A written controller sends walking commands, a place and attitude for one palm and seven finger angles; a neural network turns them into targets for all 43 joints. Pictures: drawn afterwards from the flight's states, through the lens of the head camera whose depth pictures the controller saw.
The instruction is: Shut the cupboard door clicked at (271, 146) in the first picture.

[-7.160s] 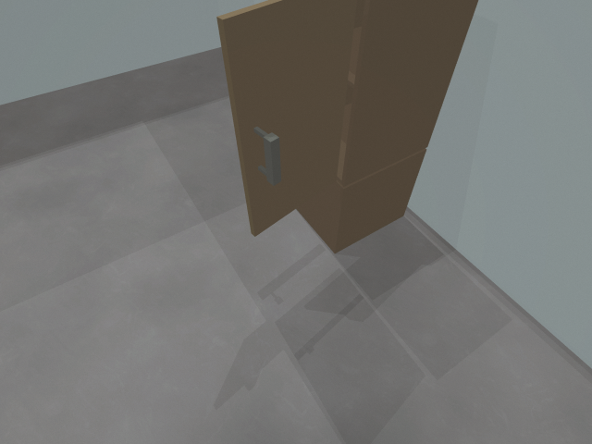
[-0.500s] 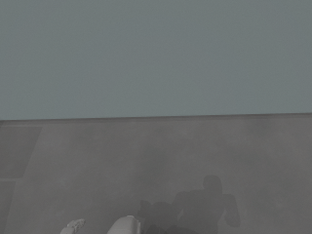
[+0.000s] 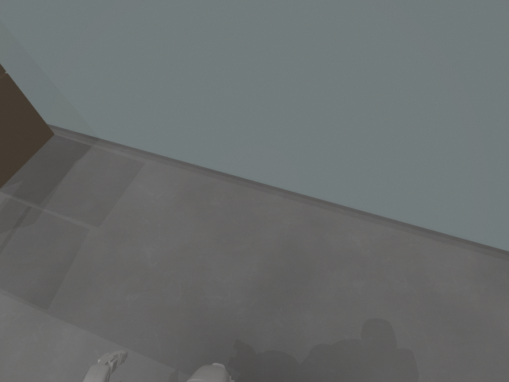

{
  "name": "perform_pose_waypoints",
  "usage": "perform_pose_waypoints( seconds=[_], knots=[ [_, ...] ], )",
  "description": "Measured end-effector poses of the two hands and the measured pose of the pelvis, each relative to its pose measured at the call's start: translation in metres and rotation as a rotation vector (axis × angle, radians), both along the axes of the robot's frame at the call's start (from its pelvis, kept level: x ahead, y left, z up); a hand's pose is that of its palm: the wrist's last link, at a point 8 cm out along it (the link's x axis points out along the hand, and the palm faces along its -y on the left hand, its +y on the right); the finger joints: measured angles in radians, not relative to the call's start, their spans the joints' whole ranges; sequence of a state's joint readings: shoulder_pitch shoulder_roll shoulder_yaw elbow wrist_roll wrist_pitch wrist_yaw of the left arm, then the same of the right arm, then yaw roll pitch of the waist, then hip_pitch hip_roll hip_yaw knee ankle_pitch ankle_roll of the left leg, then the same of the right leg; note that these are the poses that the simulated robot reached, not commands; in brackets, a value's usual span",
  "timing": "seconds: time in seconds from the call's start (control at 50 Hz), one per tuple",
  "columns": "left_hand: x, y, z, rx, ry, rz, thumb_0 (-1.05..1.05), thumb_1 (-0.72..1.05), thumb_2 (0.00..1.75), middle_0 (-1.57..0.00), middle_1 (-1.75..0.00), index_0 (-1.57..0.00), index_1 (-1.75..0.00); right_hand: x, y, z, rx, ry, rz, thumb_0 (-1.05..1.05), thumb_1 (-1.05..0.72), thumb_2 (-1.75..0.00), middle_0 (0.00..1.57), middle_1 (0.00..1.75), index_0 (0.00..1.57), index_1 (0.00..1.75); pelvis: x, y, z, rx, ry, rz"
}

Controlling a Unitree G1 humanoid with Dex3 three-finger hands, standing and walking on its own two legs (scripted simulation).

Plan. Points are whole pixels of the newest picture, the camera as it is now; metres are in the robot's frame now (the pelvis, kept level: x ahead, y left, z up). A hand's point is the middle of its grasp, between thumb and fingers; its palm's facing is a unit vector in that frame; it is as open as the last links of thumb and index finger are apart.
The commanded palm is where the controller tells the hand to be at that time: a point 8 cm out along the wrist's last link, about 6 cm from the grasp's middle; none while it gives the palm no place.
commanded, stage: walk to a spot facing it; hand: left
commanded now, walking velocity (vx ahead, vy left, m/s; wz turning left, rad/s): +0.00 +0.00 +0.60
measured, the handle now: out of the picture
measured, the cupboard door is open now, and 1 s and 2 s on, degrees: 100 100 100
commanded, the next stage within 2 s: none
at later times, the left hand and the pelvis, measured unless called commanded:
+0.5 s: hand out of the picture +0.09 +0.24 -0.15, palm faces +0.30 -0.93 -0.22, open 7.4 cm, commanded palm none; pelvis +0.07 +0.01 +0.02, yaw +17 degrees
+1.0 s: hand out of the picture +0.10 +0.19 -0.17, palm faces +0.64 -0.75 -0.18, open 7.3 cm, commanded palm none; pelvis +0.24 +0.07 +0.00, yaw +36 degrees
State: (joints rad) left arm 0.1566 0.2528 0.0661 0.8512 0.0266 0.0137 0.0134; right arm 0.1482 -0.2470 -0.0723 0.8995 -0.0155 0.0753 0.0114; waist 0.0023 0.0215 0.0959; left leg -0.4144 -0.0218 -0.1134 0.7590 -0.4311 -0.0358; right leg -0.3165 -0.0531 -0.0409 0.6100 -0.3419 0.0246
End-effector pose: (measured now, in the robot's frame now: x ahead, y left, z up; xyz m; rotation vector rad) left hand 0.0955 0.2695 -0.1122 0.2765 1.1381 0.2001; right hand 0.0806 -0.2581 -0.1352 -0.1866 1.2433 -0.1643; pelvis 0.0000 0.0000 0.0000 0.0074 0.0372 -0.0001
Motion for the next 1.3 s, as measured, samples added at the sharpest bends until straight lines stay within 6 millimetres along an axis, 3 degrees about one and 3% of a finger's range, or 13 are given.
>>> perform_pose_waypoints(
  seconds=[0.18,0.28,0.34,0.42,0.54,0.64,0.72,0.8,0.94,1.04,1.12,1.2,1.3],
  knots=[
    [-0.046,-0.021,-0.004,-0.069,0.073,0.127,0.01,0.91,0.9,-0.2,-0.3,-0.21,-0.3,0.059,0.006,0.02,-0.001,-0.022,0.127,0.01,-0.91,-0.9,0.2,0.3,0.19,0.3,0.014,-0.003,0.013,0.027,-0.014,0.123],
    [-0.074,-0.01,-0.029,-0.13,0.106,0.231,0.01,0.9,0.9,-0.21,-0.3,-0.21,-0.3,0.104,0.032,0.022,-0.032,-0.092,0.253,0.01,-0.91,-0.9,0.2,0.3,0.19,0.3,0.026,0.011,-0.001,0.005,-0.008,0.198],
    [-0.08,0.001,-0.036,-0.134,0.144,0.271,0.01,0.9,0.9,-0.21,-0.3,-0.21,-0.3,0.116,0.043,0.026,-0.047,-0.123,0.294,0.01,-0.91,-0.9,0.2,0.3,0.2,0.3,0.032,0.015,-0.003,0.004,-0.013,0.223],
    [-0.061,0.011,-0.023,-0.129,0.108,0.302,0.01,0.91,0.9,-0.2,-0.3,-0.2,-0.3,0.113,0.049,0.031,-0.051,-0.07,0.316,0.01,-0.91,-0.9,0.2,0.3,0.2,0.3,0.048,0.016,0.008,-0.012,-0.009,0.264],
    [-0.005,0.017,0.0,-0.102,0.003,0.313,0.01,0.91,0.9,-0.2,-0.3,-0.2,-0.3,0.11,0.041,0.026,-0.026,0.061,0.321,0.01,-0.91,-0.9,0.2,0.3,0.2,0.3,0.084,0.009,0.018,-0.023,-0.004,0.327],
    [0.049,0.014,0.004,-0.053,-0.089,0.316,0.01,0.91,0.9,-0.2,-0.3,-0.2,-0.3,0.134,0.022,0.005,-0.01,0.14,0.32,0.01,-0.91,-0.9,0.2,0.3,0.2,0.3,0.128,-0.005,0.004,-0.001,0.0,0.389],
    [0.057,0.003,0.006,-0.039,-0.115,0.397,0.01,0.91,0.9,-0.2,-0.3,-0.2,-0.3,0.185,0.021,-0.002,-0.026,0.159,0.394,0.01,-0.91,-0.9,0.2,0.3,0.2,0.3,0.153,-0.005,0.004,-0.01,-0.021,0.468],
    [0.039,-0.016,0.003,-0.086,-0.041,0.502,0.01,0.91,0.9,-0.2,-0.3,-0.2,-0.3,0.261,0.049,0.014,-0.022,0.082,0.481,0.01,-0.91,-0.9,0.2,0.3,0.19,0.3,0.181,0.005,0.015,0.0,-0.014,0.534],
    [-0.013,-0.043,-0.015,-0.202,0.167,0.696,0.01,0.91,0.9,-0.2,-0.3,-0.21,-0.3,0.394,0.156,0.035,0.017,-0.109,0.693,0.01,-0.92,-0.9,0.19,0.3,0.19,0.3,0.226,0.041,0.015,0.0,-0.004,0.616],
    [-0.038,-0.038,-0.036,-0.277,0.316,0.785,0.01,0.91,0.9,-0.2,-0.3,-0.2,-0.3,0.458,0.243,0.032,0.042,-0.274,0.794,0.01,-0.91,-0.9,0.19,0.3,0.19,0.3,0.254,0.086,-0.007,-0.012,-0.02,0.642],
    [-0.008,0.0,-0.036,-0.254,0.293,0.798,0.01,0.91,0.9,-0.2,-0.3,-0.2,-0.3,0.462,0.267,0.032,0.037,-0.239,0.807,0.0,-0.91,-0.9,0.2,0.3,0.19,0.3,0.277,0.105,-0.001,-0.002,-0.025,0.661],
    [0.053,0.047,-0.022,-0.207,0.158,0.785,0.01,0.91,0.9,-0.2,-0.3,-0.2,-0.3,0.448,0.269,0.027,0.032,-0.101,0.793,0.0,-0.91,-0.9,0.2,0.3,0.2,0.3,0.305,0.124,0.013,-0.007,-0.026,0.69],
    [0.139,0.099,-0.008,-0.161,0.024,0.731,0.01,0.91,0.9,-0.2,-0.3,-0.2,-0.3,0.455,0.247,0.022,-0.01,0.013,0.714,-0.01,-0.95,-0.89,0.2,0.3,0.2,0.3,0.348,0.146,0.018,0.004,-0.02,0.71]
  ],
)
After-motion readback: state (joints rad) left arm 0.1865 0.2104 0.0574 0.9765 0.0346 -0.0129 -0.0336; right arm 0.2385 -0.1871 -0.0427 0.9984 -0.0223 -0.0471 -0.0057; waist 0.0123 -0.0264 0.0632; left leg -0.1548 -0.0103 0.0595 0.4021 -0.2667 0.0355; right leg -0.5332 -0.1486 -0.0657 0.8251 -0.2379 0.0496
